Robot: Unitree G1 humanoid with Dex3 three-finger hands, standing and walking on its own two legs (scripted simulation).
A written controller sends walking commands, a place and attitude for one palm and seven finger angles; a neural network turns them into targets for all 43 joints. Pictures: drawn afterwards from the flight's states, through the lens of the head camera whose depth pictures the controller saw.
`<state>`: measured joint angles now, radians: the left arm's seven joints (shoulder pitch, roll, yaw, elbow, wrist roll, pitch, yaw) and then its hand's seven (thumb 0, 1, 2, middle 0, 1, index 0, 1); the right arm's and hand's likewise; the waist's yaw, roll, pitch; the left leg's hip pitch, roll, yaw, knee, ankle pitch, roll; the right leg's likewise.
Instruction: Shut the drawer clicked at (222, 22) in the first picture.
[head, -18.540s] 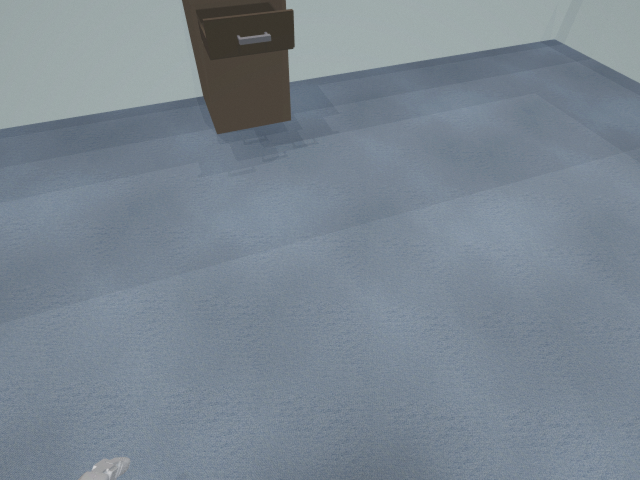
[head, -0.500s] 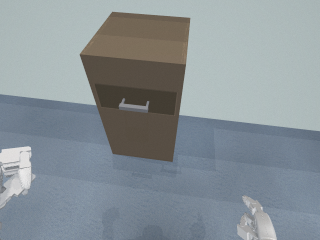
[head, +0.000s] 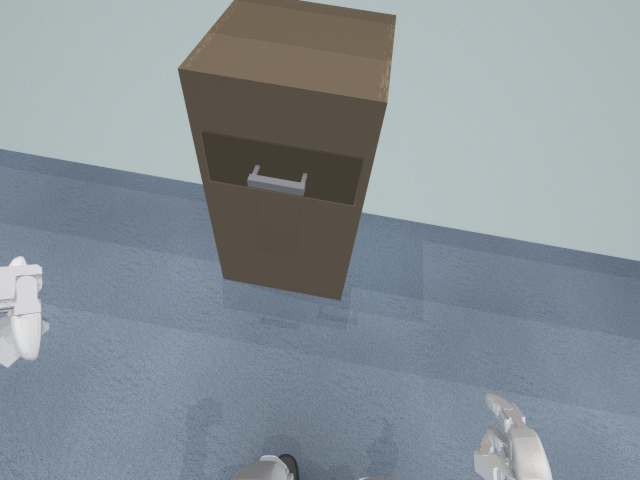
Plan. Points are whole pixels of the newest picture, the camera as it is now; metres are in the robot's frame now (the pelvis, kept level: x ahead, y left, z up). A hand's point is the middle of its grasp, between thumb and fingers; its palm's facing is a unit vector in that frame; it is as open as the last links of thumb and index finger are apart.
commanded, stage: step back with the hand held close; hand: left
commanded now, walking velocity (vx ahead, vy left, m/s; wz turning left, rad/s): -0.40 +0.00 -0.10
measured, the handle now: (278, 179) +0.79 +0.11 -0.18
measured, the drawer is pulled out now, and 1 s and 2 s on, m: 0.00 0.00 0.00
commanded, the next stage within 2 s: stop stepping back and stand still in 0.16 s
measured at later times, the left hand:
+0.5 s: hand out of the picture +0.09 +0.21 +0.19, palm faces +0.23 -0.84 -0.49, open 3.2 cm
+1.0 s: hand out of the picture +0.04 +0.24 +0.19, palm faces +0.35 -0.83 -0.42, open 3.2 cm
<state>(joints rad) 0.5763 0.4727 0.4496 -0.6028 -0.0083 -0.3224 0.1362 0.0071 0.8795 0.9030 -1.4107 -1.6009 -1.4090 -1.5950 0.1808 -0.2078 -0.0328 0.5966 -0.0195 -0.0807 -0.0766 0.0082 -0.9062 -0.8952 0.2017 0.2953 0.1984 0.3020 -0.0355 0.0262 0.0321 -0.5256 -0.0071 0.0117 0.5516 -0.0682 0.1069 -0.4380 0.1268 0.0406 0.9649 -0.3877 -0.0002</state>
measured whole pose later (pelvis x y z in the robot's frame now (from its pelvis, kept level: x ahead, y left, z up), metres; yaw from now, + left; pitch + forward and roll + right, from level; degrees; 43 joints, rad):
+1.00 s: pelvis -0.17 +0.00 +0.01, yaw -7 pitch +0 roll +2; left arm 0.61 0.37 0.39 -0.51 -0.03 -0.22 0.15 0.00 0.88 0.90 -1.41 -1.60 -1.41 -1.60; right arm 0.27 -0.19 0.00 0.66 0.00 -0.07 -0.08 0.01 -0.90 -0.90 0.20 0.30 0.20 0.30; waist 0.00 -0.04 -0.08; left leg -0.43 0.05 0.07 0.80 -0.33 0.02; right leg -0.27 -0.04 -0.08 0.52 -0.26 -0.04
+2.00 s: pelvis -0.17 +0.03 +0.02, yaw -3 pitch -2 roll +0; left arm 0.24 0.16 0.02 1.10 0.01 0.00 0.02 0.00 0.90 0.90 -0.21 -0.32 -0.21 -0.31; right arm 0.26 -0.16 -0.03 1.08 -0.02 0.01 -0.02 0.00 -0.91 -0.90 0.20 0.29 0.20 0.30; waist -0.01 0.02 0.04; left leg -0.26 0.01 -0.01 0.45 -0.16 -0.01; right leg -0.24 -0.01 0.02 0.46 -0.19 0.01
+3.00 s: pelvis -0.14 +0.02 +0.02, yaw -4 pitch -2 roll +0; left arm 0.16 0.23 0.03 1.13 0.01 -0.01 0.02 0.00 0.90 0.90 -0.20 -0.30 -0.20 -0.30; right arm 0.17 -0.22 -0.03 1.13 -0.02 0.00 -0.02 0.00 -0.91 -0.90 0.20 0.29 0.20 0.30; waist -0.01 0.01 0.07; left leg -0.17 0.03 0.00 0.38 -0.18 -0.02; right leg -0.15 0.00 0.03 0.38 -0.20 0.01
